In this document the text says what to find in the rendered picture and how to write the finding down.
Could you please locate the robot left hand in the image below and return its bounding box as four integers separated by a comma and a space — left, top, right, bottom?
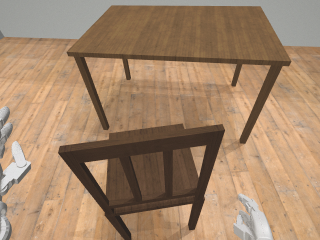
0, 106, 31, 202

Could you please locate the chair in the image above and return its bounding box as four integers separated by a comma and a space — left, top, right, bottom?
58, 123, 225, 240

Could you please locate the robot left forearm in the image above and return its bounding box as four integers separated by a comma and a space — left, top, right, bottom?
0, 201, 12, 240

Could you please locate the robot right hand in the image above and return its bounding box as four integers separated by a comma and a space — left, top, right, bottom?
233, 193, 273, 240

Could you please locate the table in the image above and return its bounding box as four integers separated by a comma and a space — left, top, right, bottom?
67, 5, 292, 144

